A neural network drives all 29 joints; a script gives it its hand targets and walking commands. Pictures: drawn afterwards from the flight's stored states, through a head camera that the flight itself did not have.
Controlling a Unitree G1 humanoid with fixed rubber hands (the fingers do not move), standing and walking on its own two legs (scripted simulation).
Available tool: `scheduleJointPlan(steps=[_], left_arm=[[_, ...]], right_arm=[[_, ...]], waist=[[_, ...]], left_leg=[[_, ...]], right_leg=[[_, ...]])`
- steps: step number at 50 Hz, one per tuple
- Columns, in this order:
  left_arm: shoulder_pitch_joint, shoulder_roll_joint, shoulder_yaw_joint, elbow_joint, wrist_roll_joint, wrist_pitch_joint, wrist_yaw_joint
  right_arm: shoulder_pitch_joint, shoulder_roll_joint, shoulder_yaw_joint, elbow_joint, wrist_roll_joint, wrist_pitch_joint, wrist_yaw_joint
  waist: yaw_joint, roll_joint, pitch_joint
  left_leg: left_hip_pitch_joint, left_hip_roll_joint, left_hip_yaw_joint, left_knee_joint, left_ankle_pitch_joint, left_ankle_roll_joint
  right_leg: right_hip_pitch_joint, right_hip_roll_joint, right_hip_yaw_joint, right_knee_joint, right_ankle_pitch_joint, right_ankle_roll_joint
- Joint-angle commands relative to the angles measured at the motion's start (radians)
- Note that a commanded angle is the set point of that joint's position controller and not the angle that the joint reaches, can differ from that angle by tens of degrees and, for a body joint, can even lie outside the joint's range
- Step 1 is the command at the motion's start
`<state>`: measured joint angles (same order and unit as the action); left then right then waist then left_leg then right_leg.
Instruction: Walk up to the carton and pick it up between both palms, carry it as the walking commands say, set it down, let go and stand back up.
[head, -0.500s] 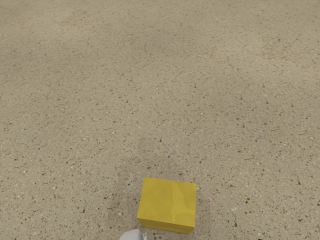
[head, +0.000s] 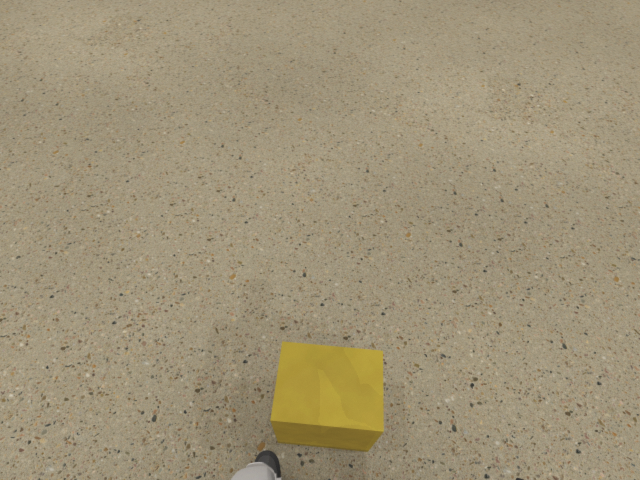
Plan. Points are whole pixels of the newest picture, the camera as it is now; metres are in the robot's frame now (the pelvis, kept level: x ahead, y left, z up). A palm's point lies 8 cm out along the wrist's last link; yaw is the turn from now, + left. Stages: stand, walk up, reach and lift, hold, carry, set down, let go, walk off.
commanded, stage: walk up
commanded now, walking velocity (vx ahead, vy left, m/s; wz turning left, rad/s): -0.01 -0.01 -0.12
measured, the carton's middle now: (327, 399) +0.38 +0.00 -0.62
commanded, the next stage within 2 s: stand in 0.58 s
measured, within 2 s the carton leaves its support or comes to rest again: neither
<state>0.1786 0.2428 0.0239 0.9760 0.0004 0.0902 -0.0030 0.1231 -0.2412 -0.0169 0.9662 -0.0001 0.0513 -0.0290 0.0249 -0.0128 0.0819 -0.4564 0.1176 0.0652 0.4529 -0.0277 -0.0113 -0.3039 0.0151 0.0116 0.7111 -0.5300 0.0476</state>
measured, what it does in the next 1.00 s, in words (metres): steps on the spot: right foot, then left foot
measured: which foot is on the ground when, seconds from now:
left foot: down 0.00-0.04, up 0.06-0.30, down 0.32-1.00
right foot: up 0.00-0.00, down 0.02-1.00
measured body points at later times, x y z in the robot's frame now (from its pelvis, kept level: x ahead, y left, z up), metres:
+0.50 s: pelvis -0.03 -0.02 +0.01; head -0.03 -0.01 +0.46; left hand -0.01 +0.22 -0.15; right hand +0.04 -0.25 -0.13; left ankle -0.07 +0.09 -0.73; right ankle -0.02 -0.13 -0.73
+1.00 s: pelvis -0.05 -0.03 +0.01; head -0.06 -0.04 +0.46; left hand -0.02 +0.23 -0.13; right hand -0.01 -0.25 -0.15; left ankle -0.07 +0.09 -0.73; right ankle -0.02 -0.13 -0.73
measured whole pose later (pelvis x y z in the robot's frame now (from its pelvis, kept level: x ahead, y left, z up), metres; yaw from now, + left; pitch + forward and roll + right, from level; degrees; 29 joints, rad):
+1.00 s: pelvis -0.05 -0.03 +0.01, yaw +0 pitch +1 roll +0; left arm 0.27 0.21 0.02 1.04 0.00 0.01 0.03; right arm 0.25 -0.17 -0.02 1.09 0.00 0.01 -0.02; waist 0.02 0.02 -0.05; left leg -0.18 0.00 0.03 0.44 -0.27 0.01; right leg -0.27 0.02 -0.01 0.45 -0.20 -0.02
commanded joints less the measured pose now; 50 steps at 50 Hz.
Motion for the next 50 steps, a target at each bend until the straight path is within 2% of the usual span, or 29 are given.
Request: scheduleJointPlan(steps=[1, 2, 3, 4, 5, 7, 8, 9, 10, 11, 13, 14, 15, 16, 17, 18, 21, 22, 23, 28, 31, 39, 40, 41, 42, 43, 45, 46, 50], left_arm=[[0.194, 0.229, 0.050, 0.029, 0.046, -0.057, 0.010], [0.080, 0.196, 0.045, -0.013, 0.045, -0.051, 0.010], [-0.009, 0.160, 0.030, -0.028, 0.047, -0.057, 0.011], [-0.036, 0.134, 0.019, -0.025, 0.043, -0.068, 0.021], [-0.050, 0.088, 0.014, -0.023, 0.035, -0.078, 0.026], [0.002, 0.066, 0.017, -0.021, 0.020, -0.100, 0.036], [0.059, 0.066, 0.014, -0.006, 0.015, -0.106, 0.038], [0.085, 0.058, 0.011, 0.016, 0.018, -0.108, 0.037], [0.124, 0.055, 0.014, 0.042, 0.022, -0.111, 0.035], [0.127, 0.068, 0.019, 0.051, 0.025, -0.107, 0.039], [0.131, 0.083, 0.024, 0.063, 0.020, -0.097, 0.041], [0.141, 0.065, 0.016, 0.058, 0.009, -0.100, 0.039], [0.133, 0.049, 0.005, 0.047, 0.001, -0.108, 0.040], [0.138, 0.033, -0.003, 0.050, -0.004, -0.108, 0.042], [0.134, 0.018, -0.011, 0.047, -0.001, -0.110, 0.037], [0.137, 0.011, -0.011, 0.045, -0.001, -0.109, 0.038], [0.151, 0.053, 0.009, 0.054, -0.006, -0.115, 0.041], [0.141, 0.049, 0.012, 0.063, -0.001, -0.114, 0.040], [0.149, 0.053, 0.009, 0.072, 0.001, -0.115, 0.042], [0.168, 0.005, 0.009, 0.089, 0.012, -0.108, 0.046], [0.159, 0.022, 0.014, 0.081, 0.008, -0.105, 0.048], [0.166, 0.023, 0.015, 0.082, 0.010, -0.107, 0.049], [0.159, 0.013, 0.014, 0.079, 0.010, -0.106, 0.049], [0.150, 0.024, 0.014, 0.074, 0.012, -0.106, 0.048], [0.148, 0.021, 0.014, 0.071, 0.014, -0.107, 0.049], [0.148, 0.031, 0.017, 0.077, 0.013, -0.109, 0.050], [0.154, 0.034, 0.017, 0.082, 0.012, -0.110, 0.050], [0.159, 0.039, 0.019, 0.077, 0.009, -0.111, 0.047], [0.150, 0.033, 0.019, 0.083, 0.006, -0.111, 0.046]], right_arm=[[-0.008, -0.080, -0.015, -0.073, -0.034, 0.015, 0.012], [-0.038, -0.113, -0.039, -0.076, -0.029, 0.022, 0.016], [0.036, -0.110, -0.042, -0.035, -0.033, 0.023, 0.023], [0.062, -0.102, -0.042, -0.002, -0.037, 0.022, 0.029], [0.100, -0.099, -0.043, 0.023, -0.033, 0.013, 0.036], [0.143, -0.080, -0.035, 0.046, -0.024, 0.000, 0.033], [0.135, -0.057, -0.023, 0.041, -0.023, -0.006, 0.029], [0.115, -0.035, -0.025, 0.035, -0.015, -0.012, 0.023], [0.091, -0.024, -0.016, 0.028, -0.010, -0.016, 0.018], [0.068, -0.022, -0.008, 0.010, -0.005, -0.023, 0.017], [0.116, -0.019, 0.005, 0.019, -0.005, -0.039, 0.009], [0.156, -0.039, 0.002, 0.046, -0.007, -0.047, 0.006], [0.190, -0.073, -0.002, 0.062, -0.012, -0.054, 0.003], [0.189, -0.091, -0.012, 0.073, -0.009, -0.053, 0.001], [0.204, -0.111, -0.015, 0.083, -0.012, -0.052, 0.004], [0.138, -0.101, -0.016, 0.067, -0.006, -0.056, 0.001], [0.145, -0.082, -0.004, 0.089, -0.015, -0.072, 0.003], [0.153, -0.066, -0.004, 0.093, -0.012, -0.076, -0.003], [0.148, -0.068, -0.006, 0.097, -0.013, -0.080, -0.005], [0.141, -0.031, -0.005, 0.108, -0.017, -0.068, -0.006], [0.173, -0.046, -0.012, 0.116, -0.013, -0.061, -0.010], [0.194, -0.020, -0.007, 0.112, -0.020, -0.056, -0.008], [0.198, -0.028, -0.008, 0.111, -0.019, -0.058, -0.007], [0.195, -0.035, -0.007, 0.101, -0.021, -0.057, -0.003], [0.188, -0.032, -0.005, 0.093, -0.021, -0.058, -0.004], [0.196, -0.021, -0.001, 0.107, -0.020, -0.056, -0.004], [0.211, -0.032, -0.007, 0.108, -0.019, -0.060, -0.003], [0.211, -0.029, -0.003, 0.108, -0.019, -0.063, -0.001], [0.235, -0.028, 0.001, 0.123, -0.023, -0.065, -0.005]], waist=[[0.048, -0.263, -0.108], [0.018, -0.220, -0.031], [-0.041, -0.162, -0.017], [-0.074, -0.143, 0.007], [-0.084, -0.100, -0.035], [-0.070, -0.075, -0.089], [-0.039, -0.072, -0.104], [-0.027, -0.122, -0.109], [-0.011, -0.169, -0.155], [-0.012, -0.209, -0.135], [-0.044, -0.206, -0.128], [-0.046, -0.141, -0.145], [-0.044, -0.070, -0.189], [-0.029, -0.009, -0.187], [-0.035, 0.020, -0.167], [-0.026, 0.098, -0.130], [-0.012, 0.117, -0.172], [-0.021, 0.138, -0.183], [-0.017, 0.147, -0.186], [-0.019, 0.107, -0.121], [-0.036, 0.058, -0.064], [-0.030, -0.020, -0.059], [-0.035, 0.014, -0.054], [-0.032, -0.020, -0.055], [-0.034, -0.012, -0.041], [-0.026, -0.037, -0.027], [-0.036, 0.009, -0.037], [-0.031, -0.012, -0.069], [-0.039, 0.021, -0.056]], left_leg=[[-0.092, -0.114, -0.020, 0.354, -0.506, -0.025], [-0.045, -0.116, -0.086, 0.480, -0.443, -0.011], [0.035, -0.104, -0.124, 0.503, -0.381, 0.001], [0.077, -0.105, -0.100, 0.522, -0.292, 0.008], [0.064, -0.112, -0.081, 0.495, -0.271, 0.013], [0.027, -0.110, -0.083, 0.407, -0.288, -0.009], [-0.001, -0.109, -0.080, 0.332, -0.305, -0.016], [0.010, -0.101, -0.078, 0.297, -0.319, -0.019], [0.053, -0.105, -0.060, 0.238, -0.328, -0.018], [0.085, -0.097, -0.065, 0.139, -0.350, -0.011], [0.221, -0.097, -0.021, -0.115, -0.244, -0.005], [0.301, -0.055, -0.046, -0.159, -0.162, 0.004], [0.370, -0.006, -0.089, -0.132, 0.006, 0.025], [0.385, 0.010, -0.103, -0.101, 0.133, 0.044], [0.406, 0.023, -0.103, -0.119, 0.107, 0.055], [0.378, 0.034, -0.142, -0.124, 0.111, 0.076], [0.302, 0.011, -0.122, -0.109, 0.149, 0.058], [0.318, -0.003, -0.102, -0.104, 0.136, 0.054], [0.318, -0.001, -0.097, -0.109, 0.134, 0.049], [0.247, -0.010, -0.102, -0.129, -0.053, 0.047], [0.243, -0.023, -0.097, -0.127, -0.127, 0.040], [0.256, -0.033, -0.085, -0.105, -0.162, 0.032], [0.246, -0.028, -0.098, -0.117, -0.164, 0.031], [0.240, -0.028, -0.106, -0.123, -0.175, 0.036], [0.245, -0.029, -0.105, -0.117, -0.169, 0.031], [0.234, -0.031, -0.101, -0.117, -0.168, 0.029], [0.252, -0.030, -0.103, -0.121, -0.161, 0.031], [0.250, -0.032, -0.106, -0.115, -0.159, 0.039], [0.254, -0.029, -0.103, -0.123, -0.148, 0.029]], right_leg=[[0.014, -0.393, 0.488, -0.645, -0.236, -0.192], [-0.136, -0.360, 0.440, -0.670, -0.243, -0.220], [-0.213, -0.313, 0.368, -0.632, -0.193, -0.176], [-0.205, -0.259, 0.289, -0.600, -0.081, -0.155], [-0.104, -0.206, 0.213, -0.555, 0.043, -0.134], [0.059, -0.188, 0.135, -0.495, 0.240, -0.125], [0.134, -0.191, 0.141, -0.490, 0.308, -0.136], [0.165, -0.188, 0.154, -0.462, 0.427, -0.145], [0.200, -0.195, 0.160, -0.455, 0.465, -0.165], [0.184, -0.210, 0.191, -0.437, 0.479, -0.180], [0.162, -0.187, 0.167, -0.355, 0.541, -0.151], [0.156, -0.166, 0.140, -0.336, 0.560, -0.124], [0.133, -0.123, 0.103, -0.291, 0.537, -0.105], [0.112, -0.087, 0.062, -0.288, 0.473, -0.078], [0.068, -0.062, 0.047, -0.322, 0.383, -0.067], [0.074, -0.060, 0.065, -0.346, 0.397, -0.064], [0.215, -0.092, 0.067, -0.342, 0.541, -0.071], [0.212, -0.098, 0.069, -0.329, 0.585, -0.077], [0.212, -0.098, 0.066, -0.309, 0.577, -0.079], [0.166, -0.091, 0.073, -0.349, 0.465, -0.071], [0.124, -0.094, 0.083, -0.378, 0.481, -0.074], [0.081, -0.109, 0.115, -0.400, 0.416, -0.075], [0.086, -0.106, 0.113, -0.396, 0.424, -0.077], [0.075, -0.101, 0.109, -0.404, 0.370, -0.072], [0.062, -0.100, 0.121, -0.410, 0.343, -0.076], [0.062, -0.107, 0.120, -0.422, 0.310, -0.070], [0.067, -0.101, 0.106, -0.412, 0.323, -0.070], [0.089, -0.108, 0.113, -0.412, 0.347, -0.076], [0.079, -0.102, 0.092, -0.398, 0.369, -0.072]])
